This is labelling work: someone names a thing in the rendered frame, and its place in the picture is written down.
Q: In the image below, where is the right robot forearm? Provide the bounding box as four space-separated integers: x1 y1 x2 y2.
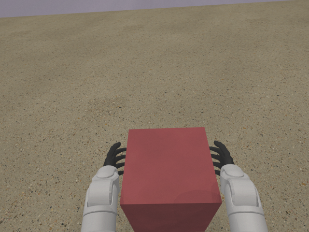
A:
220 164 268 232

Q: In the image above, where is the robot right hand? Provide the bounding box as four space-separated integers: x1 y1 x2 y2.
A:
209 141 234 176

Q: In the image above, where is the left robot forearm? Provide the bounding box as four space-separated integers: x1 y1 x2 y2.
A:
81 165 120 232

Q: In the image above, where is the robot left hand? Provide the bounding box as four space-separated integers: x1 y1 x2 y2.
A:
103 142 126 175

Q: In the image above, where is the carton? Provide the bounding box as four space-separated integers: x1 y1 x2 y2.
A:
120 127 222 232

